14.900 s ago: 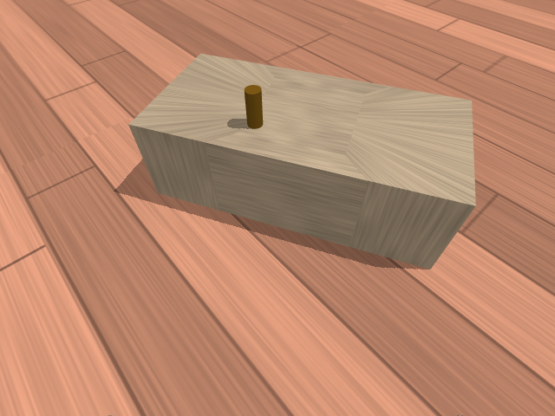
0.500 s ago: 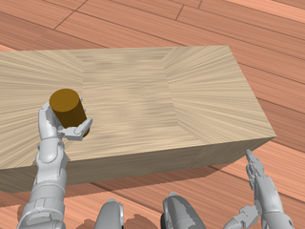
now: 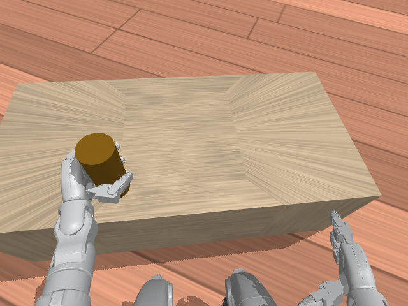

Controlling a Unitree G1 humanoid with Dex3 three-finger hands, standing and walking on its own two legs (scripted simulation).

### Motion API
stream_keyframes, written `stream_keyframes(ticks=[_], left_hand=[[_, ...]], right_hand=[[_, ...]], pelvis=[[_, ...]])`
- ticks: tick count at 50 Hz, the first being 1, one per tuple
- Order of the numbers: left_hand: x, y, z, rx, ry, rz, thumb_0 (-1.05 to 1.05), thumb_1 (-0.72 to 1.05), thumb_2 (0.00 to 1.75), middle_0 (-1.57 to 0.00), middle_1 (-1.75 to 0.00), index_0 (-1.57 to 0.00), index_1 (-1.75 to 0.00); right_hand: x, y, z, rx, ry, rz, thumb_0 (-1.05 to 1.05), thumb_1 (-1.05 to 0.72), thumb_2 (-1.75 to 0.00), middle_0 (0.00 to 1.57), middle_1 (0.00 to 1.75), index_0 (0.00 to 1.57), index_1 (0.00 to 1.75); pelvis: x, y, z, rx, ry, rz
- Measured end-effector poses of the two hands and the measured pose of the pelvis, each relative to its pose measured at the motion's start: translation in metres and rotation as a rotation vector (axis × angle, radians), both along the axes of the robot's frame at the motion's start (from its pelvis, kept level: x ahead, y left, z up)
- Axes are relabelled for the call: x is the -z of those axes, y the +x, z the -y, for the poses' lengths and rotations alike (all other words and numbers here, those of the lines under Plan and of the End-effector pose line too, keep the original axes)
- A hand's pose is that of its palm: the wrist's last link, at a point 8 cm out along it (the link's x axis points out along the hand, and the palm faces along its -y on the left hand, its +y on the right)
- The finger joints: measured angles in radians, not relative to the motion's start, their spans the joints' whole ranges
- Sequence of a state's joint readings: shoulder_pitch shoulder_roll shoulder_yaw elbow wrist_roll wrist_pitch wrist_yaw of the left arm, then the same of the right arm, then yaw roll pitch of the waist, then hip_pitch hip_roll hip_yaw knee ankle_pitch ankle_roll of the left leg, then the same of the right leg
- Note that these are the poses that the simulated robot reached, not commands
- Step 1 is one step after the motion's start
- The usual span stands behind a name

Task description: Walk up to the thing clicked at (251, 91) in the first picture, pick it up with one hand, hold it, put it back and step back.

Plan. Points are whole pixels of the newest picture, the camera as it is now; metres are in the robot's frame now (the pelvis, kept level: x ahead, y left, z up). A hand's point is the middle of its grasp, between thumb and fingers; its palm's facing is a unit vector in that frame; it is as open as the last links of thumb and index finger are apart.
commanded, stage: lift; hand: left
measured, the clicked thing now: (106, 169) +0.36 +0.18 +0.04
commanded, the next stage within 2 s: hold in 0.12 s
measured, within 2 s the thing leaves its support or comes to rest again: neither
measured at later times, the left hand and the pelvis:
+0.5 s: hand (105, 168) +0.35 +0.17 +0.05, palm faces +0.15 -0.99 -0.02, open 8.8 cm; pelvis +0.01 +0.00 +0.01, yaw +0 degrees
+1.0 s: hand (104, 170) +0.33 +0.17 +0.07, palm faces +0.16 -0.99 -0.02, open 8.8 cm; pelvis +0.01 +0.00 +0.02, yaw +0 degrees
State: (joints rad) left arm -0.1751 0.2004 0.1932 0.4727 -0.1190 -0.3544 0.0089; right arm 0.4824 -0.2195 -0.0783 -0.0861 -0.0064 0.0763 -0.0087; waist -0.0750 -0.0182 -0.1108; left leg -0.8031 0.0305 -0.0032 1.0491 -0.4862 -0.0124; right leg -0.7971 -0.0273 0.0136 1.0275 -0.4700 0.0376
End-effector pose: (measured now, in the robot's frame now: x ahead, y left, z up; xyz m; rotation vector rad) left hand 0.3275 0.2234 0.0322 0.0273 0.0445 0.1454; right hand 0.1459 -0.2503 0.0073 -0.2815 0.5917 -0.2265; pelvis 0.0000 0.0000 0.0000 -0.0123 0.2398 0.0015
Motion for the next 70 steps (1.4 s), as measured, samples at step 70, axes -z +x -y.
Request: stream_keyframes(ticks=[70], left_hand=[[-0.037, -0.021, 0.006, -0.026, -0.005, 0.009, 0.01, -0.3, 1.17, -0.77, -1.05, -0.82, -1.07]], right_hand=[[0.014, 0.011, 0.001, 0.027, 0.06, -0.032, -0.01, 0.54, -0.05, 0.06, 0.05, 0.06, 0.05]], pelvis=[[-0.016, 0.009, 0.005, -0.002, 0.008, 0.058]])
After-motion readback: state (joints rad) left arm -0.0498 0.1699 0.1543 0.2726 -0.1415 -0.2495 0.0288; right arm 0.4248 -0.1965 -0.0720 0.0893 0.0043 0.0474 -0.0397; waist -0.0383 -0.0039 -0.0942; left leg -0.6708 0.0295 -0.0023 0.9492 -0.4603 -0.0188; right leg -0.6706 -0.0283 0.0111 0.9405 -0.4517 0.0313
